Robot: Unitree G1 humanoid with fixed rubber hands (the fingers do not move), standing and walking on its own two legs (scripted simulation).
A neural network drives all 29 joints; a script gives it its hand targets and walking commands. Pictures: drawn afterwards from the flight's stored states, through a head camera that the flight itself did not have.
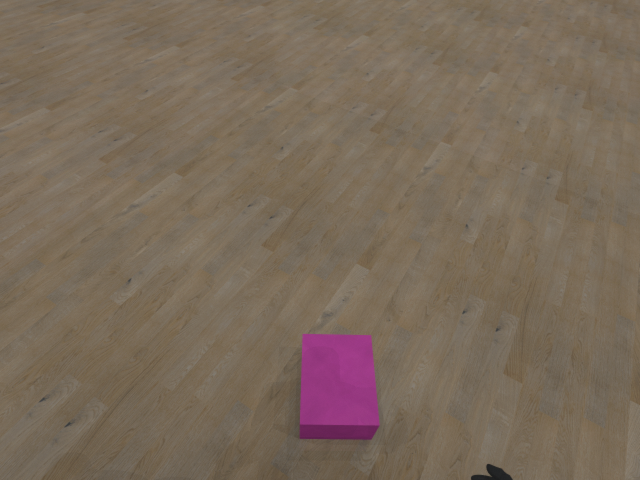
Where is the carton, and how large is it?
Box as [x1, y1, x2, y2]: [300, 334, 379, 439]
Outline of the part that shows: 303,334 300,400 300,438 370,439 379,425 370,335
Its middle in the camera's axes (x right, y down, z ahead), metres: +0.05 +0.44 +1.15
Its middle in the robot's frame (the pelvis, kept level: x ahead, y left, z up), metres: +0.47 -0.06 -0.68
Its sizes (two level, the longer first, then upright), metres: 0.258 0.211 0.151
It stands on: the floor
